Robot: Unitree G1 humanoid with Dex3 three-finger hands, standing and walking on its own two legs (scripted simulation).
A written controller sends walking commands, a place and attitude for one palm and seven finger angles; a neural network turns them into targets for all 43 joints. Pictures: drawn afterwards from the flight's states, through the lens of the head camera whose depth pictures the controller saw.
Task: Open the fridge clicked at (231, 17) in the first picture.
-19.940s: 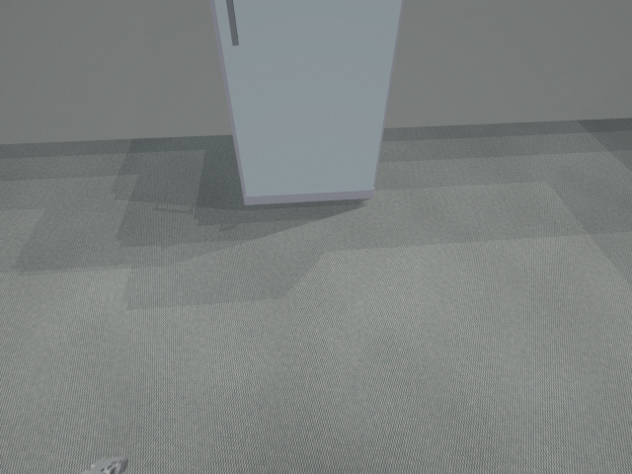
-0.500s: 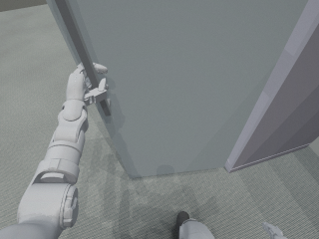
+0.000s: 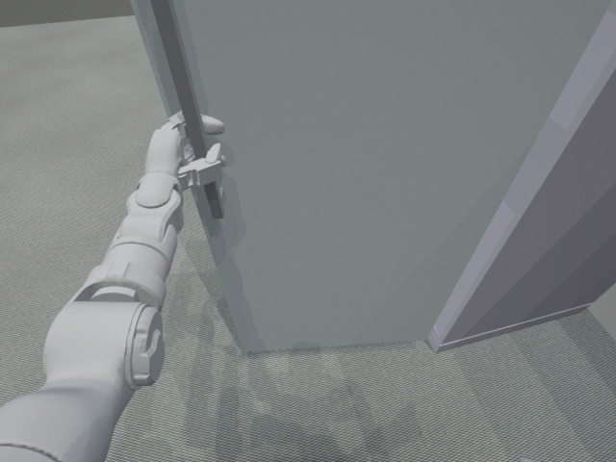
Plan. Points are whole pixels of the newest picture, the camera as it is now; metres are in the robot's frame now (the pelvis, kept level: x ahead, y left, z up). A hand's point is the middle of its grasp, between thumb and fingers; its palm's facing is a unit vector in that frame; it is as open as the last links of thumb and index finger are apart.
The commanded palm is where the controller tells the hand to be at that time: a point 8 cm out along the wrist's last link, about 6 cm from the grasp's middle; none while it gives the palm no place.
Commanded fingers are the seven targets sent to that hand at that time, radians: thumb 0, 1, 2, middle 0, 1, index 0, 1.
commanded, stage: stop walking and hold the door back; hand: left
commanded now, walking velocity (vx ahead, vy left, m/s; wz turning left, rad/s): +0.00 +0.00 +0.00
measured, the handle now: (190, 92) +0.51 +0.14 +0.23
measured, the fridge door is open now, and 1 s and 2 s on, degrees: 79 78 76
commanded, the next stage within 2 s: loosen the grip on the handle in 0.52 s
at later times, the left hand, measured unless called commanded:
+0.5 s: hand (216, 164) +0.47 +0.12 +0.14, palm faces +0.04 -0.99 -0.15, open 5.3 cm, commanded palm +0.45 +0.19 +0.13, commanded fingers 0.00 0.90 0.90 -0.45 -1.40 -0.45 -1.40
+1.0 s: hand (209, 169) +0.47 +0.13 +0.13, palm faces +0.03 -0.99 -0.15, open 11.9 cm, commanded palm +0.45 +0.19 +0.14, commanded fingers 0.00 -0.55 0.20 -0.32 -1.23 -0.32 -1.23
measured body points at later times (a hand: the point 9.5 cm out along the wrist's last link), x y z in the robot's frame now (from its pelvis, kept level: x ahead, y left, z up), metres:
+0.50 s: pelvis +0.03 +0.00 +0.01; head +0.05 -0.01 +0.46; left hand +0.46 +0.17 +0.16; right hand +0.15 -0.26 -0.10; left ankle +0.05 +0.11 -0.72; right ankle +0.04 -0.14 -0.72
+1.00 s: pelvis +0.00 -0.01 +0.00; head +0.04 +0.00 +0.45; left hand +0.47 +0.19 +0.14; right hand +0.04 -0.29 -0.10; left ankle +0.05 +0.11 -0.72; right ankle +0.04 -0.14 -0.72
